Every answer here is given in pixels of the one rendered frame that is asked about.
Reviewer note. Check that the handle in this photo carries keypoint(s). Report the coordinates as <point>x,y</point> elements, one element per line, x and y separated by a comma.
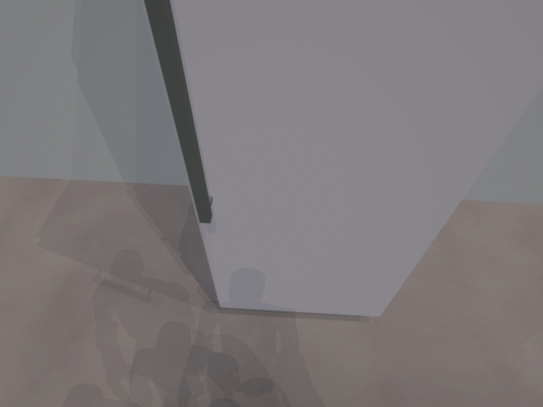
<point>164,33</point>

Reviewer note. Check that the fridge door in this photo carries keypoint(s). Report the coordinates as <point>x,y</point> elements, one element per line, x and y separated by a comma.
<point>338,137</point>

